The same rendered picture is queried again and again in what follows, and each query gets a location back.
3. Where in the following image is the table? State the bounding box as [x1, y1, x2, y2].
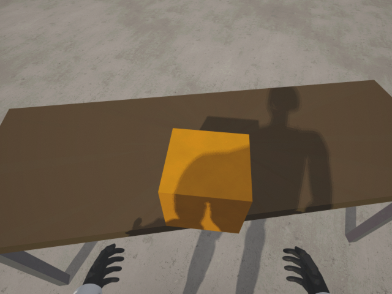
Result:
[0, 80, 392, 286]

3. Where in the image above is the left robot hand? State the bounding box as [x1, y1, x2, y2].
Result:
[83, 244, 124, 288]

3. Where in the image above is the carton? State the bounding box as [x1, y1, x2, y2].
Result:
[158, 128, 252, 233]

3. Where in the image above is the right robot hand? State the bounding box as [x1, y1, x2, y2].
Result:
[282, 246, 330, 294]

